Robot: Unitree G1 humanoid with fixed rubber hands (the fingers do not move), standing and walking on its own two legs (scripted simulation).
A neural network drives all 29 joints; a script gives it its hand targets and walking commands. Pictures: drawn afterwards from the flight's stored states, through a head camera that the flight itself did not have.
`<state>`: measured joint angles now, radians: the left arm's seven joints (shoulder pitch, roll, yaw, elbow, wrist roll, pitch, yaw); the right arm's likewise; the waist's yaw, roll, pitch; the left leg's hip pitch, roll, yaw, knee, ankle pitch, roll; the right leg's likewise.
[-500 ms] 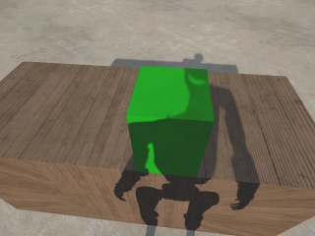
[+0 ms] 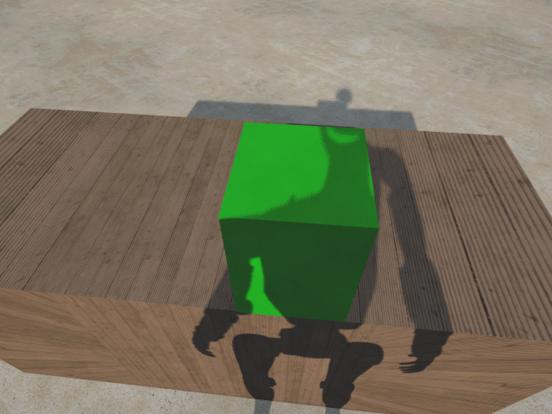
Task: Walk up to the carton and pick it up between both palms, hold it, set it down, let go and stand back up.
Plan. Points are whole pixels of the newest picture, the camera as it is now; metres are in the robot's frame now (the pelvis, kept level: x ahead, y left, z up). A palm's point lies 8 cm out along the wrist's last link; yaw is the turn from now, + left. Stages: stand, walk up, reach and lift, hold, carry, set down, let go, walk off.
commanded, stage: stand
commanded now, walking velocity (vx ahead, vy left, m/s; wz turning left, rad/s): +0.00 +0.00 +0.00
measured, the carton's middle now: (296, 225) +0.42 -0.03 +0.02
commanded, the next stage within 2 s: none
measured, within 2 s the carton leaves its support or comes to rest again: neither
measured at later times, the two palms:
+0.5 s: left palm out of the picture +0.02 +0.25 -0.13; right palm out of the picture +0.04 -0.24 -0.13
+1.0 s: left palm out of the picture +0.02 +0.25 -0.13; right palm out of the picture +0.03 -0.23 -0.13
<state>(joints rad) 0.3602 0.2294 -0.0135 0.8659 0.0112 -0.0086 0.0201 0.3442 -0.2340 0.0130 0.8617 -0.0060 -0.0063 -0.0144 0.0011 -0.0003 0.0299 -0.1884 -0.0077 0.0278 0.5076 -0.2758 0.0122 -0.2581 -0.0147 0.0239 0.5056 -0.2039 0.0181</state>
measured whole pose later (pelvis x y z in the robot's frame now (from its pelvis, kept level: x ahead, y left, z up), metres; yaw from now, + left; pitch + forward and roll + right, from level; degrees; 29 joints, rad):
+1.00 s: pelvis +0.02 +0.01 +0.00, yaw +0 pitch -2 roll +0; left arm 0.33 0.21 -0.02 0.99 0.01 0.00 0.04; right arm 0.33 -0.21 0.01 0.94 0.00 -0.01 -0.03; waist 0.00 -0.01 0.05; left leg -0.14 -0.02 0.03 0.45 -0.27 0.02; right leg -0.22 -0.03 0.02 0.46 -0.20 0.03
